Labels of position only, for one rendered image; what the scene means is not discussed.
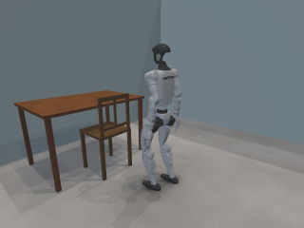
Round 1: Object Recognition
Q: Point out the chair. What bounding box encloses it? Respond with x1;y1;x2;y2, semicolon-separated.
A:
80;93;132;181

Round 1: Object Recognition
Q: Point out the robot left foot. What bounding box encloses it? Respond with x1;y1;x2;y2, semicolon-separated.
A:
142;180;161;192

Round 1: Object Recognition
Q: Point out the table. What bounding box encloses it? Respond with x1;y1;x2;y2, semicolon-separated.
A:
14;90;144;193

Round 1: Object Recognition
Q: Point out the right robot forearm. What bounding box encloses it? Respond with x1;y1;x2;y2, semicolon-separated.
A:
173;94;182;117

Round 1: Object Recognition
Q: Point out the robot right upper arm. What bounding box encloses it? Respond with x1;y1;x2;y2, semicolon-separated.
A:
172;68;182;98

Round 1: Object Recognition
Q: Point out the left robot forearm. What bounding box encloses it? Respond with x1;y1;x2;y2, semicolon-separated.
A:
145;97;158;130

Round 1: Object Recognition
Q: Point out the left robot hand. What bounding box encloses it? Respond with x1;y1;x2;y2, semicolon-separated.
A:
142;128;154;149

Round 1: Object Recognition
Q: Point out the robot left upper arm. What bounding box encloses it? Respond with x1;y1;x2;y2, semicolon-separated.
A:
144;70;160;105

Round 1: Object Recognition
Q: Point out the robot head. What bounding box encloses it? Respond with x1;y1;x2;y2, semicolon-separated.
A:
152;44;171;71

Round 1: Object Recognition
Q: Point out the right robot hand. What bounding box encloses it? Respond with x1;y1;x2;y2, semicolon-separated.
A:
170;115;181;131

